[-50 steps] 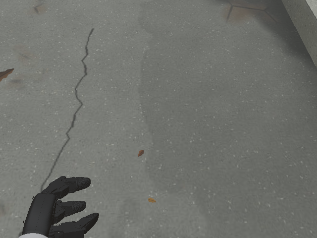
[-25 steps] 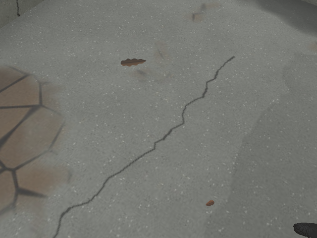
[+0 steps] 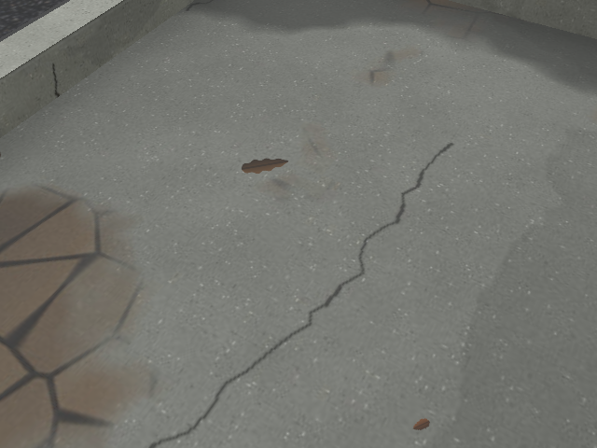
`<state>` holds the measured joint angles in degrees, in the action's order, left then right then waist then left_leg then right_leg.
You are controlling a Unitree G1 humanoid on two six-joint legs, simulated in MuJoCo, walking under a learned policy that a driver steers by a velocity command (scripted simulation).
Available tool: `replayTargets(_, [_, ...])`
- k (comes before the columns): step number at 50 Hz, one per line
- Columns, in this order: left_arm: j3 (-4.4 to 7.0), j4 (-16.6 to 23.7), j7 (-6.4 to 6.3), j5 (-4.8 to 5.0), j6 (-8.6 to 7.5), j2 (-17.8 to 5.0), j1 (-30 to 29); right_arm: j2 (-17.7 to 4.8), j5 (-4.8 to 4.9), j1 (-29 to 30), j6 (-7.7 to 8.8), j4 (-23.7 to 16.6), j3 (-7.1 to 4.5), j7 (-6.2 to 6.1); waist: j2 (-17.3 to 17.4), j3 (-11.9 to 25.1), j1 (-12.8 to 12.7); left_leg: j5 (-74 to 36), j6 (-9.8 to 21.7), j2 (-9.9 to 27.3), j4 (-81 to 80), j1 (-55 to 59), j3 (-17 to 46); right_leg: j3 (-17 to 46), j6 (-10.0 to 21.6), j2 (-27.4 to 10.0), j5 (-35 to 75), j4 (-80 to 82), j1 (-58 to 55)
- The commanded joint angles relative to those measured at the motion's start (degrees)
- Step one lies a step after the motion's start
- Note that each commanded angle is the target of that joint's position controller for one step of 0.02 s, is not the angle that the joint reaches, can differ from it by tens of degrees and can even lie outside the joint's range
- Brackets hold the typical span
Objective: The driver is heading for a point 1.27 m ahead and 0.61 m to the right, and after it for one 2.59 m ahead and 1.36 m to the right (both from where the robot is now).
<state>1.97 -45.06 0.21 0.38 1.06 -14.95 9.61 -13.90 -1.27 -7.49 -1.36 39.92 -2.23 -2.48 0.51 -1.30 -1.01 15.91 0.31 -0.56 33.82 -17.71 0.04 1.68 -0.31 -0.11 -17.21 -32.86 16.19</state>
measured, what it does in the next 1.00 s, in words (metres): steps on the spot, turning right: right foot, then left foot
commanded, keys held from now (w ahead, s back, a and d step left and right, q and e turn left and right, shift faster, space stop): e+shift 0.80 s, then q+shift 0.20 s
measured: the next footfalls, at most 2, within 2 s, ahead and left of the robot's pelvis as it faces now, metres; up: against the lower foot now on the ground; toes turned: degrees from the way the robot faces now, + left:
right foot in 0.50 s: -0.03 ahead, -0.15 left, +0.00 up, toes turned -31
left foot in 0.94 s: +0.15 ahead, -0.02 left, +0.00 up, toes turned -50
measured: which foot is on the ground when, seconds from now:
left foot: down 0.00-0.50, up 0.52-0.92, down 0.94-1.00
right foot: down 0.00-0.10, up 0.12-0.48, down 0.50-1.00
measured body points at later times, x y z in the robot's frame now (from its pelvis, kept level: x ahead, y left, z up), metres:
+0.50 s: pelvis -0.02 -0.03 +0.00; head +0.02 -0.06 +0.44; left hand +0.27 +0.14 -0.08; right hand -0.01 -0.35 -0.11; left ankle +0.00 +0.11 -0.73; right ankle -0.07 -0.13 -0.73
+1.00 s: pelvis +0.01 -0.05 +0.00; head +0.04 -0.06 +0.45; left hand +0.34 -0.01 -0.08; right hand -0.07 -0.34 -0.09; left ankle +0.12 +0.01 -0.73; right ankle -0.07 -0.13 -0.73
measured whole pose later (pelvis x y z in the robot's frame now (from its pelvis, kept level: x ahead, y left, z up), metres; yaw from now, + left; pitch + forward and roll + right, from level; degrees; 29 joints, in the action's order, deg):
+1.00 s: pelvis +0.01 -0.05 +0.00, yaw -45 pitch +1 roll +1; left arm 2.5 -36.0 -1.1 -1.6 1.5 -15.2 5.1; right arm -14.6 -1.4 -10.0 0.9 39.9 -3.4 0.5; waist -2.0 -0.7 0.7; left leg 13.4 0.5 -2.9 31.1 -18.8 4.1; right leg 11.4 0.6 5.7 -18.0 -34.2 16.9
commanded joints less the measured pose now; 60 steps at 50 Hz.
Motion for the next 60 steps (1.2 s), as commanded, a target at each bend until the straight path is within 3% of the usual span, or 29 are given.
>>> replayTargets(1, [3.74,5.06,-1.21,0.65,-1.20,-11.94,-3.59,-5.98,0.52,0.48,0.74,-4.69,-3.17,-0.81,-13.00,2.71,1.17,2.38,0.51,-2.34,4.14,-2.06,0.37,20.17,11.21,-11.76,18.22,11.03,-0.96])
replayTargets(4, [4.03,7.24,-1.70,1.57,-0.50,-10.46,-7.03,-5.31,0.89,-4.53,1.88,-3.59,-3.73,-0.05,-10.65,5.77,3.66,-0.27,1.85,-0.75,-3.94,3.42,2.68,21.29,9.17,-9.64,19.81,6.27,0.16])
replayTargets(5, [3.70,8.60,-1.79,1.71,-0.05,-8.55,-8.19,-8.13,0.52,-7.32,1.95,-3.03,-4.65,-0.06,-4.89,7.18,4.03,-8.17,3.76,5.06,-8.97,10.90,7.03,17.39,5.67,-5.89,12.39,-0.23,6.61])
replayTargets(6, [3.31,9.84,-1.52,1.89,0.32,-6.30,-5.89,-12.51,-0.07,-6.61,1.41,-2.49,-5.88,-0.10,12.35,5.76,1.10,-19.47,9.67,15.42,-13.26,15.95,18.10,5.90,0.70,2.32,-3.35,-10.93,18.68])
replayTargets(7, [4.12,8.90,-1.42,0.92,0.26,-8.55,-3.25,-10.13,-1.17,-4.86,1.76,-4.53,-5.11,0.06,15.46,7.77,1.62,-30.55,15.75,24.83,-14.70,17.10,25.39,3.20,-1.86,1.63,-19.22,-25.86,22.66])
replayTargets(8, [5.47,7.96,-1.04,1.00,0.50,-11.31,-2.23,-7.53,-1.22,-3.21,2.10,-6.02,-4.01,-0.08,8.50,7.99,0.77,-33.04,16.68,24.65,-14.27,15.46,22.03,4.74,-2.62,-0.69,-18.38,-35.18,22.66])
replayTargets(10, [5.40,7.18,-0.97,1.51,1.98,-9.35,-0.98,-7.58,0.01,2.26,2.34,-7.10,-3.96,-0.53,3.71,4.60,-1.42,-26.41,12.76,18.99,-14.67,11.89,11.07,3.23,-4.40,-3.19,-10.13,-37.80,23.33])
replayTargets(13, [4.47,9.49,-0.21,1.71,2.74,-6.66,-4.13,-8.97,-0.41,-0.09,1.92,-6.43,-4.30,-1.74,6.36,3.17,1.14,-22.52,12.01,16.04,-16.16,11.73,2.74,-0.72,-6.49,-4.09,-3.19,-33.02,23.18])
replayTargets(17, [3.58,13.01,1.35,1.19,2.65,-4.96,-7.52,-11.67,-0.07,-2.31,1.39,-5.97,-5.43,-1.60,6.70,5.71,3.24,-23.86,12.37,18.77,-14.74,14.65,-2.32,-3.37,-5.63,-5.30,-3.74,-20.94,18.20])
replayTargets(21, [4.79,13.79,2.05,1.43,3.93,-7.17,-6.30,-13.29,1.54,-1.16,1.81,-5.60,-6.42,0.51,8.35,6.26,2.32,-23.96,10.24,21.01,-12.11,12.86,-6.35,-7.34,-2.77,-3.97,-3.76,-11.57,9.72])
replayTargets(24, [6.28,12.60,1.69,1.62,4.51,-8.23,-1.03,-11.45,2.96,-1.34,1.72,-4.17,-6.34,1.67,6.44,7.06,-0.97,-20.05,4.27,19.44,-2.03,9.51,-11.33,-9.01,1.56,-0.84,3.69,2.63,-1.81])
replayTargets(25, [8.18,11.34,0.67,1.40,4.12,-12.74,4.45,-9.59,2.35,-3.88,1.75,-3.32,-5.96,2.08,-1.86,7.81,-2.75,-12.67,0.04,14.97,10.37,0.23,-14.54,-1.82,5.04,-2.45,19.18,8.05,-13.06])
replayTargets(26, [10.00,12.35,-0.24,0.66,3.51,-21.59,6.45,-5.68,-0.62,-1.17,2.17,-7.65,-4.65,2.02,-20.94,6.76,-0.99,23.72,-5.76,6.14,30.84,-23.66,-14.92,22.88,13.86,-17.15,48.04,6.42,-24.88])
replayTargets(27, [9.21,13.87,0.74,-1.84,1.12,-20.55,5.82,-7.01,-0.80,4.52,2.48,-9.90,-4.59,1.18,-15.63,14.86,-4.35,26.40,-6.33,2.20,39.72,-27.97,0.13,33.28,23.11,-22.86,40.17,10.20,-21.24])
replayTargets(28, [8.34,13.23,1.12,-1.55,-0.45,-17.94,4.73,-9.08,0.72,7.43,2.52,-10.23,-5.02,0.70,-9.87,12.53,-4.17,21.51,-5.03,2.94,41.26,-29.02,3.32,27.88,21.36,-20.14,32.47,12.19,-19.96])
replayTargets(29, [7.77,12.70,0.49,-0.19,-1.08,-16.15,2.30,-8.90,1.10,7.48,2.71,-10.00,-5.06,0.16,-8.52,8.69,-2.07,15.60,-3.74,3.16,38.83,-29.93,4.43,24.19,18.11,-16.83,27.24,12.69,-17.13])
replayTargets(30, [6.95,13.24,-0.26,1.09,-0.86,-13.78,-0.86,-9.80,0.35,6.08,2.69,-8.81,-5.39,-0.48,-6.00,7.12,-0.25,11.01,-3.46,3.92,36.22,-29.28,5.41,21.70,15.51,-14.56,24.77,12.41,-14.60])
replayTargets(33, [6.25,14.57,-1.84,0.64,0.06,-12.70,-4.71,-8.97,-0.26,2.83,2.70,-7.32,-5.37,-0.25,-5.97,8.48,2.60,3.65,-3.89,1.12,30.74,-21.42,5.22,18.31,13.43,-10.64,26.93,11.78,-7.77])
replayTargets(37, [6.79,14.12,-2.62,1.22,0.51,-14.02,-2.92,-6.24,0.46,4.23,2.78,-6.88,-4.00,0.29,-6.52,8.84,1.52,0.75,-4.84,-2.25,17.79,-17.70,6.32,20.78,12.05,-7.86,20.34,10.42,-6.44])
replayTargets(41, [6.55,14.63,-2.40,0.87,1.09,-13.91,-3.91,-7.33,1.03,3.84,2.92,-6.08,-3.91,1.16,-9.64,8.91,0.91,0.27,-4.60,-2.95,10.01,-13.05,6.88,24.16,11.04,-7.49,15.11,8.70,-5.13])
replayTargets(45, [3.64,13.70,-1.61,-0.23,1.10,-8.86,-3.55,-6.76,1.13,1.87,3.36,-5.44,-3.14,2.49,-11.14,10.35,0.00,-1.27,-2.67,0.24,2.56,-2.30,3.79,22.89,10.92,-8.37,23.17,4.36,-3.53])
replayTargets(46, [2.22,13.28,-1.49,-0.55,0.92,-5.77,-4.12,-4.91,0.85,0.86,3.69,-5.12,-2.44,3.01,-10.22,9.89,1.38,-7.78,-1.55,1.18,-5.83,4.02,3.61,21.42,9.22,-6.98,19.33,4.28,-1.26])
replayTargets(47, [1.03,11.51,-1.33,-1.61,0.41,-2.44,-0.28,-3.99,-0.15,1.92,3.89,-5.34,-1.72,3.39,-7.33,9.48,0.16,-16.23,-0.08,3.40,-11.36,9.01,7.87,18.88,6.35,-4.06,10.90,4.36,-0.19])
replayTargets(48, [1.20,10.65,-1.34,-3.08,-0.14,-2.87,4.95,-8.11,-0.69,4.97,3.86,-6.96,-2.07,3.19,2.97,7.95,-4.95,-26.81,3.32,9.76,-12.12,8.48,17.28,12.51,3.23,1.40,-2.23,-1.53,0.25])
replayTargets(49, [1.96,10.83,-1.26,-2.95,-0.54,-5.16,5.83,-7.79,-1.06,8.35,3.66,-6.74,-1.71,3.06,10.19,5.13,-8.11,-21.04,10.49,13.02,-13.51,0.06,22.04,9.07,0.12,2.15,-5.76,0.47,-3.09])
replayTargets(51, [3.34,11.31,-1.76,-2.26,-0.83,-9.86,-1.62,-9.23,0.92,5.91,3.23,-7.25,-2.73,3.23,7.92,2.61,-2.54,-9.70,8.17,8.32,-14.30,-2.57,21.23,6.26,-0.37,2.57,-1.10,1.33,-4.95])
replayTargets(53, [3.63,12.16,-2.04,-1.72,-0.62,-8.63,-2.73,-13.51,2.33,3.26,2.93,-7.47,-4.21,2.78,8.34,2.41,-1.67,-8.88,8.36,8.26,-13.38,-0.35,24.57,4.02,0.00,3.62,-1.96,-0.41,-2.10])
replayTargets(57, [3.68,11.37,-1.65,-0.63,-1.70,-5.24,-1.14,-11.87,2.71,0.64,1.60,-8.87,-4.78,1.44,10.49,6.58,-0.62,-20.83,11.10,8.66,-9.35,7.01,29.85,2.98,-0.38,4.91,-5.14,-1.56,1.83])
replayTargets(60, [4.41,9.57,-1.01,-0.30,-2.28,-5.63,2.64,-10.71,3.50,3.58,0.13,-11.05,-4.93,1.12,6.81,9.88,-2.03,-23.03,8.14,5.23,-3.07,2.61,26.98,4.66,1.04,0.97,4.50,6.30,-6.45])
Velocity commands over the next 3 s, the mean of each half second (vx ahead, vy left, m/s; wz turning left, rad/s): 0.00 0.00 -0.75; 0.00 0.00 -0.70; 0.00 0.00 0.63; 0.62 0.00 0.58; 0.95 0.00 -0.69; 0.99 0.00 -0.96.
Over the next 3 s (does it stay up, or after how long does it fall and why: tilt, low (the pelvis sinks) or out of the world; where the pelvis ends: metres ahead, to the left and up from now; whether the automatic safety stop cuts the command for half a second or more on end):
stays up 1.09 -0.41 -0.04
